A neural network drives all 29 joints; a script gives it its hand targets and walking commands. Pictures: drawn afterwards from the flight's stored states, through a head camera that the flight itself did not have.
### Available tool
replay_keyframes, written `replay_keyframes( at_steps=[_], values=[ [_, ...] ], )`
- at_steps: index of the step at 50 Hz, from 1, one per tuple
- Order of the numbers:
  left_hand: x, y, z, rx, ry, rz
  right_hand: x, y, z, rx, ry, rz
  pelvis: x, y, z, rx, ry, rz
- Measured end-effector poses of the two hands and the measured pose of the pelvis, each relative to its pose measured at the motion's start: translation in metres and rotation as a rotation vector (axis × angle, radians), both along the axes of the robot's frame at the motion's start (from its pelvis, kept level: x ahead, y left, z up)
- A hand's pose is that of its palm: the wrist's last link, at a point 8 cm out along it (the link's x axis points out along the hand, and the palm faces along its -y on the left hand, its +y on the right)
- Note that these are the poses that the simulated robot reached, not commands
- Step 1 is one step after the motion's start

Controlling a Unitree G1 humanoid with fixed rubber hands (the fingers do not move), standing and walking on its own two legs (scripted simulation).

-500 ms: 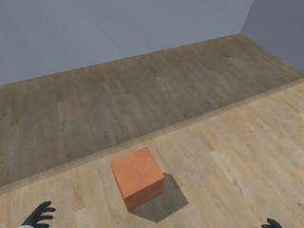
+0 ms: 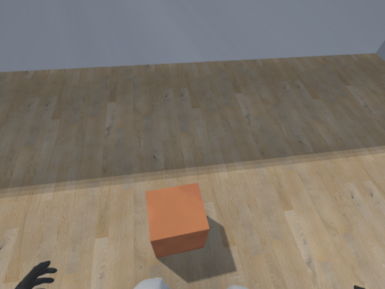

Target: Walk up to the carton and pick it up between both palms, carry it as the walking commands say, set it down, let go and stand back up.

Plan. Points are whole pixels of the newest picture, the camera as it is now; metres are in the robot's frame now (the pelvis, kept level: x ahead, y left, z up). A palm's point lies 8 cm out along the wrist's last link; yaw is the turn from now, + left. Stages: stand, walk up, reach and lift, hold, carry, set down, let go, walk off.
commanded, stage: walk up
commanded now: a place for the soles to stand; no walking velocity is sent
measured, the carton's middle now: (176, 221) +0.46 +0.07 -0.60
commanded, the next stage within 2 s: none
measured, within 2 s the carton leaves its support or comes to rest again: neither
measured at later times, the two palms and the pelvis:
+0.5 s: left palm out of the picture +0.04 +0.32 -0.07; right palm (337, 253) +0.22 -0.32 -0.08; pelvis +0.02 -0.03 +0.00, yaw +12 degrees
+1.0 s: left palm out of the picture +0.04 +0.32 -0.07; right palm (339, 246) +0.22 -0.31 -0.06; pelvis +0.02 -0.03 +0.02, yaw +16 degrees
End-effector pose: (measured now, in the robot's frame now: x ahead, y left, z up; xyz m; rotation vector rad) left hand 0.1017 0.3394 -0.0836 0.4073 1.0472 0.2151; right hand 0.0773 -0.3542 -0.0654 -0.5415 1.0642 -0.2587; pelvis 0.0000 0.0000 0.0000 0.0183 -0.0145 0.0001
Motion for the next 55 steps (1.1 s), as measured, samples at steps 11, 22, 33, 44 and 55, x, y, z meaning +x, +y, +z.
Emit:
replay_keyframes(
  at_steps=[11, 22, 33, 44, 55],
  values=[
    [-0.019, -0.025, 0.017, 0.075, -0.044, 0.086, 0.113, 0.001, -0.005, 0.093, -0.120, 0.137, 0.015, -0.035, 0.001, -0.010, -0.006, 0.118],
    [-0.059, -0.012, 0.017, 0.088, -0.010, 0.203, 0.138, 0.027, -0.017, 0.124, -0.085, 0.237, 0.015, -0.030, -0.001, 0.006, -0.010, 0.199],
    [-0.058, -0.022, 0.013, 0.018, -0.029, 0.243, 0.144, 0.047, -0.008, 0.152, -0.058, 0.244, 0.016, -0.026, 0.012, -0.022, -0.016, 0.238],
    [-0.053, -0.015, 0.015, -0.003, -0.037, 0.278, 0.148, 0.049, 0.007, 0.127, -0.035, 0.259, 0.013, -0.026, 0.022, -0.035, -0.009, 0.257],
    [-0.069, -0.026, 0.008, -0.029, 0.029, 0.335, 0.152, 0.032, 0.007, 0.082, 0.005, 0.271, 0.032, -0.033, 0.023, -0.031, 0.001, 0.285]
  ],
)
